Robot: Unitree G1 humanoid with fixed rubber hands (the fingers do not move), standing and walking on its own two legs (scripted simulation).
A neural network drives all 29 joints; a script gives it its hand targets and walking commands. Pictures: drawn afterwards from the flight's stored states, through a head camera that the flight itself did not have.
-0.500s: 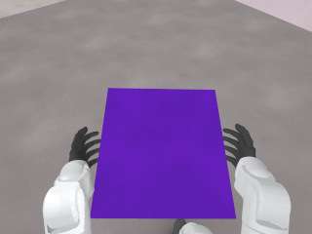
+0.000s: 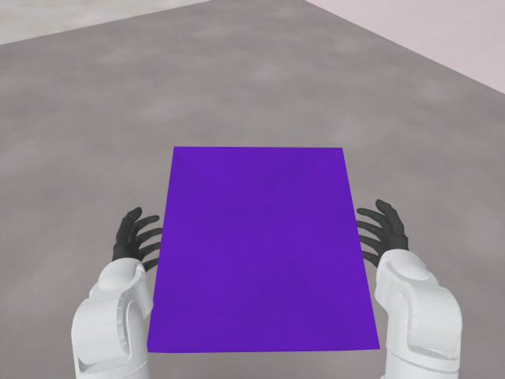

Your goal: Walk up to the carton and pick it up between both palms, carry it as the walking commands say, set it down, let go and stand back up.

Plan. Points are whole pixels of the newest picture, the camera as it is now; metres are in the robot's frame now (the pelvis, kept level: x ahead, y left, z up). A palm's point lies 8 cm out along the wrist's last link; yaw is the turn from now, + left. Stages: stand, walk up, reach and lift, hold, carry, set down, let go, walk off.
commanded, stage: carry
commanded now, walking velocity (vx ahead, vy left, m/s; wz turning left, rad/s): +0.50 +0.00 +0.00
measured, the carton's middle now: (258, 249) +0.31 +0.01 +0.03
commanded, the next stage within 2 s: none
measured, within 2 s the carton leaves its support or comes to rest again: neither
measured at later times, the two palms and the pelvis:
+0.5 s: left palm (190, 127) +0.55 +0.15 +0.08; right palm (358, 126) +0.57 -0.20 +0.08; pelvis +0.31 -0.04 +0.00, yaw +2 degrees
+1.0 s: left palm (196, 47) +0.88 +0.17 +0.10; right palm (326, 49) +0.87 -0.18 +0.10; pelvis +0.62 +0.00 +0.02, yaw -1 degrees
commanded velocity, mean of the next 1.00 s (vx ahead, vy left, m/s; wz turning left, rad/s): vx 0.50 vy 0.00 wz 0.00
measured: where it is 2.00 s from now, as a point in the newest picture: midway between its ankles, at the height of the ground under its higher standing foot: (257, 171)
